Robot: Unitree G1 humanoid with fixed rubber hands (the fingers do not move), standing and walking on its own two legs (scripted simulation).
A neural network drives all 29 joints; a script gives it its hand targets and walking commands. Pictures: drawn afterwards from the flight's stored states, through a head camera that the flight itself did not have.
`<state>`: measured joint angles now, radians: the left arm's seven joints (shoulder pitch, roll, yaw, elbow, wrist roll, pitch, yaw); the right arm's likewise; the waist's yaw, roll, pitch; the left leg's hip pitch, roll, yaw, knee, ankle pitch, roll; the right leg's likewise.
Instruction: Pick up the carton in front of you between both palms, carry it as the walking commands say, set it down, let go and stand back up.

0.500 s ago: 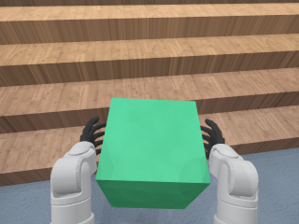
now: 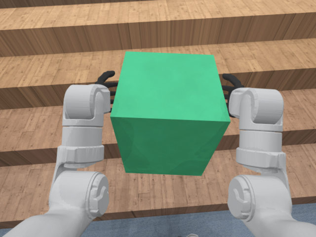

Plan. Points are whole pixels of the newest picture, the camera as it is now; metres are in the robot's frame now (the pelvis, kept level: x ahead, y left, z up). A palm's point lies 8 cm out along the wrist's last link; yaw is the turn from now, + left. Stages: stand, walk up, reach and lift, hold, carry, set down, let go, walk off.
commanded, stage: carry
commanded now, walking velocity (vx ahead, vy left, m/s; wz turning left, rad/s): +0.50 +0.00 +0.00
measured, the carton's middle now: (166, 118) +0.40 +0.01 +0.08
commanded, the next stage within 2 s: none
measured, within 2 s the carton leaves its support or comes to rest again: neither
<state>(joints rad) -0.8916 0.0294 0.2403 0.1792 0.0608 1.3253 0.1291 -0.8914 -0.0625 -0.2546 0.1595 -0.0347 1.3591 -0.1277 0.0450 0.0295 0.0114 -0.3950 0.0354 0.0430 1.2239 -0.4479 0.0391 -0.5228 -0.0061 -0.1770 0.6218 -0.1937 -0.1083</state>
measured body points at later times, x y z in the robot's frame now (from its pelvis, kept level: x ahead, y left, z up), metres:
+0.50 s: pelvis +0.36 +0.05 +0.07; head +0.46 +0.03 +0.51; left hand +0.78 +0.17 +0.18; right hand +0.75 -0.13 +0.18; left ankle +0.47 +0.12 -0.54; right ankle +0.16 -0.07 -0.48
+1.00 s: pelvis +0.69 +0.03 +0.29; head +0.73 +0.07 +0.74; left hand +1.06 +0.25 +0.44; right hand +1.12 -0.05 +0.46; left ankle +0.55 +0.13 -0.19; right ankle +0.77 -0.04 -0.37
